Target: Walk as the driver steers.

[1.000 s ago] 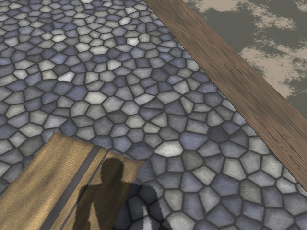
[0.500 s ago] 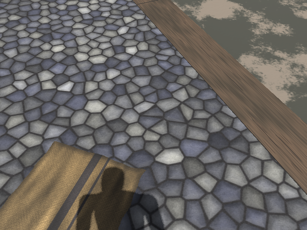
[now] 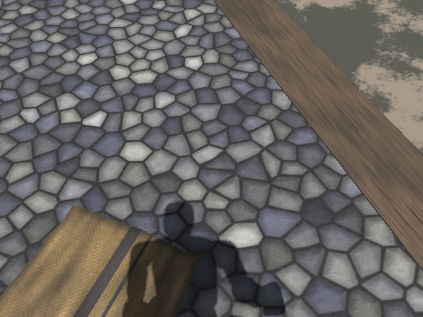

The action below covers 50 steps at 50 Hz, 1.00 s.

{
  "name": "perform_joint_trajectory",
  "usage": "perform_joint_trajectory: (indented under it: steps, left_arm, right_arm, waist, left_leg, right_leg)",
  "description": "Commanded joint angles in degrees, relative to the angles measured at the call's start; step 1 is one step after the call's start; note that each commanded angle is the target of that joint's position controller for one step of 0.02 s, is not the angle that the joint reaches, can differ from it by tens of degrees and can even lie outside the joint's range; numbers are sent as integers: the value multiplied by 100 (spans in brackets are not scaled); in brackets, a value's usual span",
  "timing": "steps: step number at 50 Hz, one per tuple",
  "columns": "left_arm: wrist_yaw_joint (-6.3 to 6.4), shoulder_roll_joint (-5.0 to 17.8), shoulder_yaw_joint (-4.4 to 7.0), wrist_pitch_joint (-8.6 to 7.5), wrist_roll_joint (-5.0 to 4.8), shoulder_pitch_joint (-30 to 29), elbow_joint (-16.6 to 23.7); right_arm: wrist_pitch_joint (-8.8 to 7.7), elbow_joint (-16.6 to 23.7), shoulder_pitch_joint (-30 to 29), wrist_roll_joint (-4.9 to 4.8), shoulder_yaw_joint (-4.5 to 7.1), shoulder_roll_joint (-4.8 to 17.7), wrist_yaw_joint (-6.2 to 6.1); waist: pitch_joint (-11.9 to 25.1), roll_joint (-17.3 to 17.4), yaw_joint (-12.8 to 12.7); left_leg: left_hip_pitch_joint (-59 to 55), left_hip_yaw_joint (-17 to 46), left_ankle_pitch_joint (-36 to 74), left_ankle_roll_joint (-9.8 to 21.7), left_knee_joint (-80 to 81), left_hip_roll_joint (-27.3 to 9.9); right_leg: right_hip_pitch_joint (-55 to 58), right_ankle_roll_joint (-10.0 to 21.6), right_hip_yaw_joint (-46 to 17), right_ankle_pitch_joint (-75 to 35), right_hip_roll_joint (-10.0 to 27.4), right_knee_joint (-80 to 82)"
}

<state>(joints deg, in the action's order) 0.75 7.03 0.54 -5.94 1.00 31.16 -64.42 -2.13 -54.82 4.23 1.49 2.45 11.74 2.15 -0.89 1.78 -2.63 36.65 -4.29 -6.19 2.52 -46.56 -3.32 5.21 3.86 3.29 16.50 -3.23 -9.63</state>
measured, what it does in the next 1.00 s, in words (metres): walks ahead: left foot, then right foot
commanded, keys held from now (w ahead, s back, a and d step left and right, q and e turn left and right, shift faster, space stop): w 1.00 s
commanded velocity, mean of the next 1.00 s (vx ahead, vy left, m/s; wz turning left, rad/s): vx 0.49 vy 0.00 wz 0.00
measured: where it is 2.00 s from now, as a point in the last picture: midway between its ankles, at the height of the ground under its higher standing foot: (218, 159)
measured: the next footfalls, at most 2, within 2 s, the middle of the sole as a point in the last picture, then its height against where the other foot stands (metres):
left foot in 0.14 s outside the picture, level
right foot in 0.70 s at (262, 288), level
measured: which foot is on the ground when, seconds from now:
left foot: up 0.00-0.12, down 0.14-0.72, up 0.74-1.00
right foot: down 0.00-0.16, up 0.18-0.68, down 0.70-1.00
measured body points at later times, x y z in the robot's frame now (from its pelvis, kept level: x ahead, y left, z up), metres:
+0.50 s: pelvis +0.29 +0.03 +0.00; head +0.31 +0.04 +0.45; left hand +0.42 +0.26 -0.13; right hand +0.21 -0.20 -0.14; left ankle +0.22 +0.08 -0.74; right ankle +0.44 -0.12 -0.68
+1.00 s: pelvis +0.57 -0.01 +0.01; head +0.59 -0.02 +0.46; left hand +0.52 +0.23 -0.14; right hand +0.68 -0.25 -0.13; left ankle +0.67 +0.15 -0.67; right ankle +0.54 -0.07 -0.74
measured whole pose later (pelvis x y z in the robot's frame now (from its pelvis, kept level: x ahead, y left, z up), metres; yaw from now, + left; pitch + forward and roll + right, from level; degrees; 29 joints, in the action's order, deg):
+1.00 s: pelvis +0.57 -0.01 +0.01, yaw +0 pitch +0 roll -1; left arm -0.2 10.4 2.8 -5.5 0.7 24.0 -60.9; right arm -2.2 -53.5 9.5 2.0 3.1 12.3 1.6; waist -1.9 2.2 -1.2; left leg 35.7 -0.2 -7.8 2.0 -54.4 -6.7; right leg -3.2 5.7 5.6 10.5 -5.0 -13.5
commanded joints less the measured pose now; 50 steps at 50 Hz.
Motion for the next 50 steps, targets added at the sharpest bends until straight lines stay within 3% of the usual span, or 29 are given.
perform_joint_trajectory:
  steps: [1, 4, 6, 7, 8, 9, 10, 11, 12, 13, 15, 17, 21, 24, 29, 32, 33, 34, 35, 36, 37, 38, 39, 40, 42, 43, 46, 50]
  left_arm:
    - [41, 764, 104, -70, 4, 316, 98]
    - [57, 942, 150, -92, 11, 127, 100]
    - [73, 1100, 208, -48, 18, -51, 120]
    - [61, 1095, 210, -25, -14, -113, 160]
    - [9, 702, 128, -3, -98, 126, 332]
    - [-58, 521, 168, 10, -211, 554, 327]
    - [-46, 825, 238, 42, -87, 13, 468]
    - [-66, 844, 248, 20, -22, -576, 627]
    - [-79, 728, 247, 13, -9, -767, 665]
    - [-99, 674, 262, 72, 78, -792, 691]
    - [-160, 486, 244, 215, 137, -612, 648]
    - [-195, 507, 258, 303, 136, -892, 771]
    - [-245, 638, 261, 356, 100, -2054, 1191]
    - [-267, 556, 202, 331, 37, -2743, 1424]
    - [-257, 590, 168, 276, 13, -3465, 1690]
    - [-211, 716, 225, 204, 18, -3193, 1686]
    - [-168, 812, 279, 177, 24, -2727, 1548]
    - [-120, 921, 353, 133, 41, -1887, 1269]
    - [-60, 1169, 458, 80, 150, -911, 984]
    - [-10, 1773, 617, 74, 291, -140, 904]
    - [-97, 1810, 645, 167, 136, -357, 889]
    - [-133, 1533, 578, 194, -14, -1019, 971]
    - [-158, 1138, 470, 160, -39, -1459, 1041]
    - [-155, 894, 396, 121, -10, -1661, 1024]
    - [-98, 650, 300, 46, -17, -1533, 849]
    - [-84, 706, 302, -1, -19, -1346, 771]
    - [-77, 978, 340, -60, -34, -1028, 668]
    - [-88, 944, 291, -43, -40, -651, 614]
  right_arm:
    - [-59, 570, -875, -51, -63, 76, -4]
    - [-100, 573, -530, -46, 8, 291, -87]
    - [-182, 139, 872, -50, 155, 539, -176]
    - [-226, -138, 1750, 23, 253, 724, -229]
    - [-243, -233, 2514, 168, 395, 1263, -268]
    - [-162, -212, 2350, 79, 441, 1387, -185]
    - [-143, -104, 1596, -68, 403, 1203, -147]
    - [-187, -23, 1140, -105, 283, 753, -133]
    - [-246, -50, 965, -72, 200, 470, -130]
    - [-301, -144, 1021, -62, 131, 279, -161]
    - [-389, -297, 1291, -53, 73, 203, -205]
    - [-446, -381, 1563, -68, 86, 378, -222]
    - [-431, -432, 2022, -91, 54, 451, -218]
    - [-430, -480, 2341, -97, 17, 427, -228]
    - [-407, -635, 2804, -37, 5, 483, -297]
    - [-392, -633, 2605, 4, 35, 605, -347]
    - [-383, -629, 2526, 14, 55, 674, -357]
    - [-358, -617, 2420, -1, 65, 711, -349]
    - [-360, -536, 2323, -59, 41, 652, -335]
    - [-368, -307, 2587, -261, -68, 192, -269]
    - [-354, -354, 2865, -275, 33, 347, -248]
    - [-318, -249, 2332, -149, 101, 559, -267]
    - [-349, -127, 1910, -99, 84, 473, -238]
    - [-332, -118, 1785, -77, 86, 355, -220]
    - [-181, -163, 1943, 64, 75, 167, -148]
    - [-127, -151, 1945, 79, 78, 128, -114]
    - [-26, 77, 1373, 83, 91, 182, -59]
    - [-20, 453, 308, 20, 63, 231, -37]
  waist:
    - [-789, -813, 13]
    - [-529, -832, 287]
    - [233, -787, 875]
    - [682, -673, 1225]
    - [1412, 138, 1264]
    - [1886, 1023, 896]
    - [1091, 353, 650]
    - [342, -28, 584]
    - [-82, -273, 394]
    - [-184, -202, 227]
    - [-181, -67, 46]
    - [-272, -4, 7]
    - [-517, 55, 233]
    - [-540, 116, 421]
    - [-569, 213, 638]
    - [-410, 288, 368]
    - [-165, 341, 160]
    - [248, 261, -200]
    - [776, 136, -590]
    - [1603, -846, -607]
    - [1922, -1210, -357]
    - [1029, -579, -115]
    - [355, -335, -20]
    - [5, -223, 179]
    - [-130, -389, 439]
    - [-118, -422, 470]
    - [-277, -437, 476]
    - [-476, -471, 240]
  left_leg:
    - [-88, -352, 259, 99, 912, 248]
    - [-925, -429, 38, 445, 1315, 503]
    - [-2327, -416, -80, 677, 1623, 776]
    - [-3568, -115, -49, 806, 1836, 469]
    - [-4950, 1775, -1033, 1154, 1972, -1064]
    - [-5549, 4591, -1386, 1862, 3040, -2100]
    - [-4796, 4114, -2013, 1712, 3317, -1856]
    - [-3915, 3259, -1837, 1539, 3465, -1672]
    - [-3203, 2652, -1207, 1332, 3657, -1403]
    - [-2785, 2203, -698, 1174, 3725, -1170]
    - [-2479, 1643, 51, 1057, 3807, -934]
    - [-2505, 1305, 475, 1049, 3897, -830]
    - [-2871, 932, 987, 929, 4069, -660]
    - [-3146, 669, 1684, 766, 3987, -543]
    - [-4141, 597, 2510, 798, 3678, -754]
    - [-4473, 484, 4022, 764, 3033, -895]
    - [-4494, 442, 4726, 708, 2495, -889]
    - [-4360, 332, 4844, 625, 1565, -766]
    - [-3437, 222, 3739, 536, 326, -587]
    - [-1662, -147, 946, 298, -1805, 96]
    - [-520, 385, -2323, 281, -3100, 812]
    - [-96, 753, -1839, 347, -3211, 353]
    - [-68, 732, -1409, 338, -2907, 152]
    - [-281, 709, -1161, 327, -2511, -37]
    - [-763, 662, -989, 206, -2030, -185]
    - [-803, 585, -934, 156, -1941, -173]
    - [-318, 420, -483, 1, -1472, -299]
    - [96, 216, 284, -147, -262, -333]
  right_leg:
    - [-489, 594, -527, -3398, 1344, 200]
    - [-120, 519, -365, -5165, 1498, -435]
    - [-10, 386, -216, -6028, 1433, -2069]
    - [-699, 318, -122, -5071, 1259, -3287]
    - [-2069, 214, 124, -2492, 771, -5236]
    - [-3538, 109, -297, 1212, -218, -7029]
    - [-4053, 215, -705, 714, 253, -7217]
    - [-4146, 230, -645, 243, 496, -6942]
    - [-3916, 235, -624, -9, 696, -6526]
    - [-3625, 193, -643, -86, 822, -6188]
    - [-3286, 90, -560, -118, 867, -5823]
    - [-3552, -1, -421, -302, 920, -5502]
    - [-4319, -185, -171, -1153, 1019, -4482]
    - [-4220, -234, 44, -1636, 864, -3474]
    - [-4226, -56, 223, -1593, 609, -2557]
    - [-3580, 219, 301, -938, 338, -2199]
    - [-3004, 332, 347, -714, 155, -2102]
    - [-2078, 465, 399, -858, 3, -1746]
    - [-616, 670, -60, -986, 455, -1637]
    - [1055, 1216, -2308, -435, 2133, -1472]
    - [1369, 1729, -4283, -608, 2817, -739]
    - [592, 1508, -3453, -175, 2521, -626]
    - [-263, 1321, -2743, -325, 2283, -371]
    - [-860, 1070, -2205, -607, 1985, -163]
    - [-1465, 820, -1514, -1164, 1614, 30]
    - [-1516, 831, -1378, -1496, 1560, 60]
    - [-1478, 862, -1026, -1749, 1453, 276]
    - [-1182, 779, -719, -2168, 1285, 382]
Over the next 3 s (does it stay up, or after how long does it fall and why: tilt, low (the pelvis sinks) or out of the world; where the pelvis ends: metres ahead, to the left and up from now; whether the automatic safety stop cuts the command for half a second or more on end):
stays up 1.54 0.45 -0.02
